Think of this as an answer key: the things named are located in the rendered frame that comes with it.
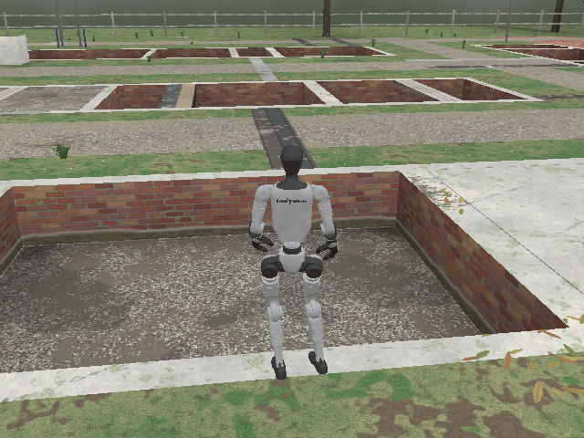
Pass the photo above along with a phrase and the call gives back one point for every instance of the left robot forearm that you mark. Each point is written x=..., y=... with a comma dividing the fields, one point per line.
x=256, y=238

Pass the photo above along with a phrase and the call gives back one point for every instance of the left robot hand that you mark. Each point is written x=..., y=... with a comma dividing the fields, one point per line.
x=265, y=241

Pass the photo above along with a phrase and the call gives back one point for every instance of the right robot hand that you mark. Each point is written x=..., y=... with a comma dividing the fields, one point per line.
x=331, y=254

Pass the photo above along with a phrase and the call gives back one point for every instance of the robot left thigh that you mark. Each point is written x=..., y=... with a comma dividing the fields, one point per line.
x=270, y=279

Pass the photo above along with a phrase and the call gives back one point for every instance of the humanoid robot head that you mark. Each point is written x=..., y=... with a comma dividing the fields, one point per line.
x=291, y=157

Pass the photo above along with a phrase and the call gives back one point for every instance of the right robot upper arm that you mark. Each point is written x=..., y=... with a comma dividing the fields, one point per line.
x=320, y=193

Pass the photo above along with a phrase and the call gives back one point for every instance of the right robot forearm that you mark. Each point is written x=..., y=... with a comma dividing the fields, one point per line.
x=331, y=240

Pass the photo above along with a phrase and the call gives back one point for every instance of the left robot upper arm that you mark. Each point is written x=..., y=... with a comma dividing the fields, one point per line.
x=263, y=193

